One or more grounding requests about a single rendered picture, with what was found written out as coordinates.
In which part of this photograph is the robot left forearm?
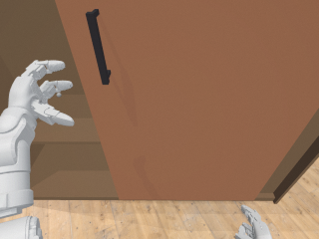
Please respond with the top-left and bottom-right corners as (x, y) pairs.
(0, 107), (37, 219)

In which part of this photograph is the handle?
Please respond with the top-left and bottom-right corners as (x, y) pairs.
(86, 9), (111, 85)

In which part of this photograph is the robot left upper arm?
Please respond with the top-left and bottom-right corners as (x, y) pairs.
(0, 215), (43, 239)

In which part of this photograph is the wardrobe door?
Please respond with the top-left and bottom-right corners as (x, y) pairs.
(55, 0), (319, 201)
(260, 109), (319, 193)

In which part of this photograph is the left robot hand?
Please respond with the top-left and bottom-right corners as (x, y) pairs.
(8, 60), (75, 126)

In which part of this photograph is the right robot hand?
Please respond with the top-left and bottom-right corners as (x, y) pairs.
(235, 204), (272, 239)

